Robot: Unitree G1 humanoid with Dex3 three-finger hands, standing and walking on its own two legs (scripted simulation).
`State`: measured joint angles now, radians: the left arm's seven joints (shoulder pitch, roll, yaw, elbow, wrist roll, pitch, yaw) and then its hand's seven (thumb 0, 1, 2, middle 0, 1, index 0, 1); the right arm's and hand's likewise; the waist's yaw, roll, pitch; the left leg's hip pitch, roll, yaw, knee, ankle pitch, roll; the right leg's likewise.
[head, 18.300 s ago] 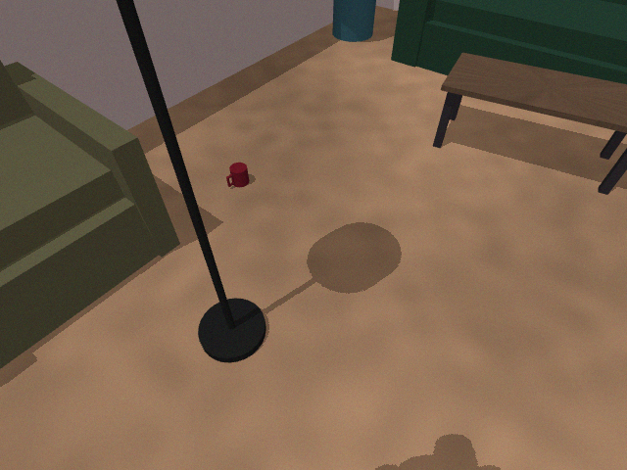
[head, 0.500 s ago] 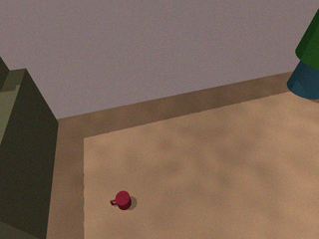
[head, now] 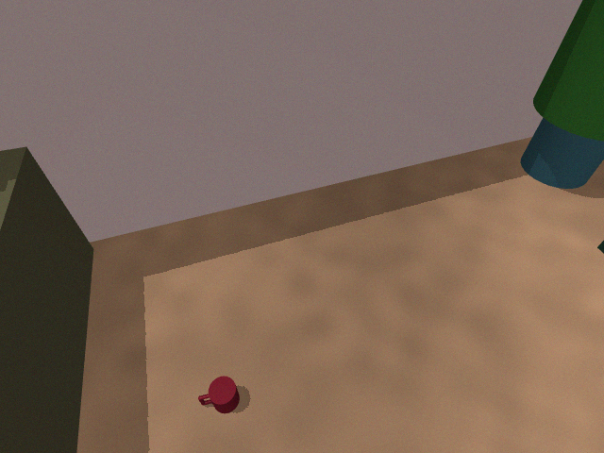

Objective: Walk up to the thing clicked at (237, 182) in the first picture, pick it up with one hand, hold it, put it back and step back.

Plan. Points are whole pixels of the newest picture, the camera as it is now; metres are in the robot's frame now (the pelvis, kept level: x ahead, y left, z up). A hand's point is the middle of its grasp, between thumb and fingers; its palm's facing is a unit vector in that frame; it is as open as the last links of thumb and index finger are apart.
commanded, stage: walk up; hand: left
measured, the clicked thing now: (218, 396) +0.44 +0.27 -0.74
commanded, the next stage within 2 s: stand in 0.60 s
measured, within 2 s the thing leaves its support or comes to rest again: neither
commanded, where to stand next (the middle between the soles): +0.06 +0.00 m, yaw +1 degrees
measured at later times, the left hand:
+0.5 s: hand out of the picture +0.08 +0.26 -0.15, palm faces -0.01 -0.94 -0.34, open 7.4 cm
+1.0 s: hand out of the picture +0.08 +0.25 -0.15, palm faces -0.02 -0.94 -0.34, open 7.4 cm
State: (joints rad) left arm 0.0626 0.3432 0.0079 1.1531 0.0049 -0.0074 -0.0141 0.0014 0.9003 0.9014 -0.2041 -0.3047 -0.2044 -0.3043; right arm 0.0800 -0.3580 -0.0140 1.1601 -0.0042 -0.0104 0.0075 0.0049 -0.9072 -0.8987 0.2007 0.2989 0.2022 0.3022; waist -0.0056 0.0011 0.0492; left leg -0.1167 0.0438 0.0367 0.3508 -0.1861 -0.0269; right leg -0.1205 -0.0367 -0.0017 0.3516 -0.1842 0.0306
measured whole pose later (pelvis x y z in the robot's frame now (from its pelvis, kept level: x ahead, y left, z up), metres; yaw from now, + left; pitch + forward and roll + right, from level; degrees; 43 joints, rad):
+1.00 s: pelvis +0.00 +0.00 +0.00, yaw +0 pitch -2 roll +0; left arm 0.10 0.35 0.00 1.14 0.01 -0.01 -0.01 0.00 0.90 0.90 -0.20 -0.30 -0.20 -0.30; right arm 0.08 -0.35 -0.01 1.15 -0.01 0.00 0.01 0.00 -0.91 -0.90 0.20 0.30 0.20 0.30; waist -0.01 0.00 0.05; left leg -0.10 0.05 0.04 0.32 -0.17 -0.03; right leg -0.11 -0.03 0.00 0.32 -0.17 0.03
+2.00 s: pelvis +0.01 +0.00 +0.00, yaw +0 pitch -2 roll +0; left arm 0.12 0.35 0.00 1.13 0.01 -0.01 -0.01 0.00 0.90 0.90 -0.20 -0.30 -0.20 -0.30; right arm 0.10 -0.35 -0.01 1.14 -0.01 0.00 0.01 0.00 -0.91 -0.90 0.20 0.30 0.20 0.30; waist 0.00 0.00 0.04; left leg -0.09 0.04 0.03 0.31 -0.18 -0.03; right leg -0.10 -0.04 -0.01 0.32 -0.19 0.03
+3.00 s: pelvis +0.02 +0.00 +0.00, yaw +0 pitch -2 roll +0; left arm 0.12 0.36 0.00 1.12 0.01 -0.01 -0.01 0.00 0.90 0.90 -0.20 -0.30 -0.20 -0.30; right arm 0.11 -0.35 -0.01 1.13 -0.01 0.00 0.01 0.00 -0.91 -0.90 0.20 0.30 0.20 0.30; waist 0.00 0.00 0.05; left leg -0.09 0.05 0.04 0.31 -0.19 -0.03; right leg -0.10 -0.03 -0.01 0.32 -0.19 0.03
